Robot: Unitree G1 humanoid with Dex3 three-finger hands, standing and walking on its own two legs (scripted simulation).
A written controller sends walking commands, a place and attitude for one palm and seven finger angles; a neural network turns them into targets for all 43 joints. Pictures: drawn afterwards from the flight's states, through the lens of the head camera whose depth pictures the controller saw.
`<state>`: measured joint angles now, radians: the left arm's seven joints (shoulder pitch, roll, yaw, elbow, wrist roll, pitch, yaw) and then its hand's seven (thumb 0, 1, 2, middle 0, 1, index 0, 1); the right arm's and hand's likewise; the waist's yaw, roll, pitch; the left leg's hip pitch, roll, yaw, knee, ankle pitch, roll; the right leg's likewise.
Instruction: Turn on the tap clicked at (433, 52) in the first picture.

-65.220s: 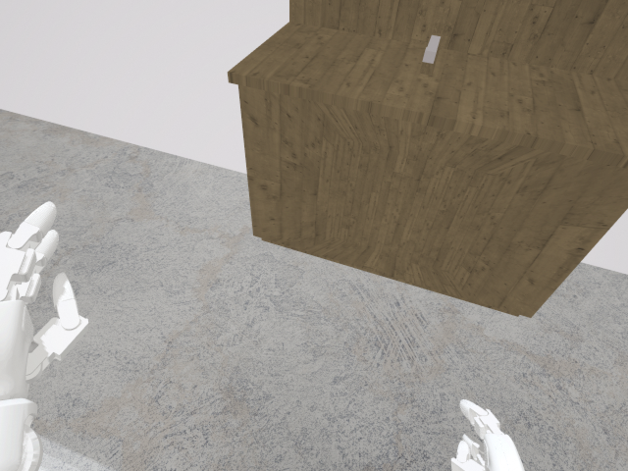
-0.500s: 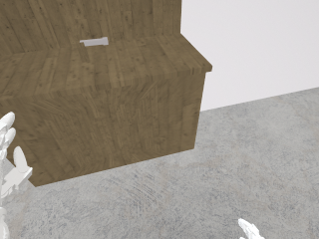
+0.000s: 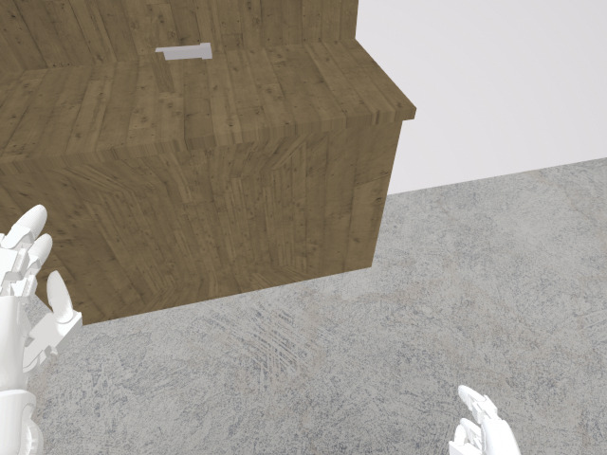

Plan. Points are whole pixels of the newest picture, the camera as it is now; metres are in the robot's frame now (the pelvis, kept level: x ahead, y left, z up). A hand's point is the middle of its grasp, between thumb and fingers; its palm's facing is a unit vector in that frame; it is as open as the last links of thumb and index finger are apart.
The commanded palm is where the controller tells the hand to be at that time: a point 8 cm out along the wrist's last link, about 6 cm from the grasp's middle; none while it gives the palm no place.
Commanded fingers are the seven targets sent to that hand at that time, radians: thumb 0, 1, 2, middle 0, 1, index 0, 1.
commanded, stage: stand and check the lever's angle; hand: left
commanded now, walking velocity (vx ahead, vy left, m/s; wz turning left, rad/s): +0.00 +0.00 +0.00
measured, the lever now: (206, 50) +0.97 +0.31 +0.11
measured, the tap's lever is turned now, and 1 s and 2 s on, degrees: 86 86 86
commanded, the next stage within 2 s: stand and wait in 0.06 s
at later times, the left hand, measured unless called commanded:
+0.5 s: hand (62, 296) +0.23 +0.27 +0.16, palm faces +0.37 -0.86 -0.34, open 7.4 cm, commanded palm +0.18 +0.30 +0.18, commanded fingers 0.00 0.90 0.90 -0.20 -0.30 -0.20 -0.30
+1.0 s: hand (56, 294) +0.23 +0.27 +0.16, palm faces +0.38 -0.86 -0.35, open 7.4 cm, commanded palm +0.18 +0.31 +0.18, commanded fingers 0.00 0.90 0.90 -0.20 -0.30 -0.20 -0.30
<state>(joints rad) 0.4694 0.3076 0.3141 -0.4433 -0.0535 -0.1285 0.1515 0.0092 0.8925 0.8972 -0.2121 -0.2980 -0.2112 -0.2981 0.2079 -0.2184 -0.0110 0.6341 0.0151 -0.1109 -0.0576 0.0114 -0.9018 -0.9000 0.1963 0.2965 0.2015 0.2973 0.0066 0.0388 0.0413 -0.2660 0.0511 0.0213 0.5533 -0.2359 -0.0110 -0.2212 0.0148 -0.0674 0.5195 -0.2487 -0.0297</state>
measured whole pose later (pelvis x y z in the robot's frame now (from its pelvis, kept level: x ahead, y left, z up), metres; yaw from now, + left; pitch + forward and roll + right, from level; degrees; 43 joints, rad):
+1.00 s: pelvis +0.01 +0.03 +0.01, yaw -1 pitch -1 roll -1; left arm 0.47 0.33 0.31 -0.48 -0.06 -0.12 0.16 0.01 0.89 0.90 -0.21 -0.30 -0.21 -0.30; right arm 0.17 -0.20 0.01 0.62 0.00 -0.09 -0.07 0.01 -0.90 -0.90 0.20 0.30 0.21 0.30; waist 0.01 0.01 0.04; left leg -0.23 0.03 0.06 0.45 -0.20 0.02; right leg -0.17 -0.01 -0.03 0.36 -0.17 0.02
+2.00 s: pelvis +0.02 +0.03 +0.01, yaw -1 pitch -1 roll -1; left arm 0.47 0.33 0.31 -0.46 -0.06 -0.12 0.15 0.01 0.89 0.90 -0.21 -0.30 -0.21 -0.30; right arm 0.17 -0.21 0.01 0.61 0.00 -0.08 -0.08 0.01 -0.90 -0.90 0.20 0.30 0.20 0.30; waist 0.02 0.03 0.03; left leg -0.23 0.02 0.06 0.44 -0.20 0.02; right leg -0.17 -0.01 -0.03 0.36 -0.18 0.02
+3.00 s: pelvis +0.02 +0.03 +0.01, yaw -1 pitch -1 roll -1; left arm 0.47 0.33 0.30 -0.44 -0.07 -0.11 0.15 0.01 0.89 0.90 -0.21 -0.30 -0.21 -0.30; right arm 0.17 -0.22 0.00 0.61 0.00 -0.08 -0.08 0.01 -0.90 -0.90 0.20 0.30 0.20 0.30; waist 0.02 0.03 0.01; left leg -0.22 0.02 0.06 0.43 -0.20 0.02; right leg -0.16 -0.01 -0.03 0.34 -0.17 0.02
